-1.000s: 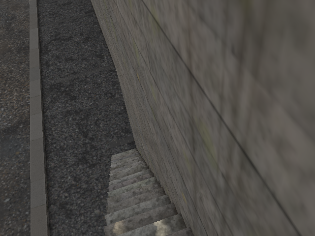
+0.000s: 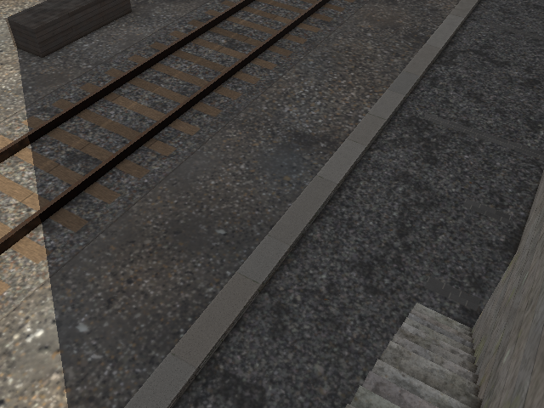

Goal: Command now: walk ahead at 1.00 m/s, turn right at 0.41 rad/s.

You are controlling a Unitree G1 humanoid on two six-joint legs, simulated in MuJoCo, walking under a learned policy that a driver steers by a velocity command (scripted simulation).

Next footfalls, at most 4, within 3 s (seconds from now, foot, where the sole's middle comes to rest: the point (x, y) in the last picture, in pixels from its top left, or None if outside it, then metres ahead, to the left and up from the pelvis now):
none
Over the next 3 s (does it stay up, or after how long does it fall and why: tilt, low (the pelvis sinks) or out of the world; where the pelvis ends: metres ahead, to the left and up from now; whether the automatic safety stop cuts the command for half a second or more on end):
falls after 0.30 s (out of the world)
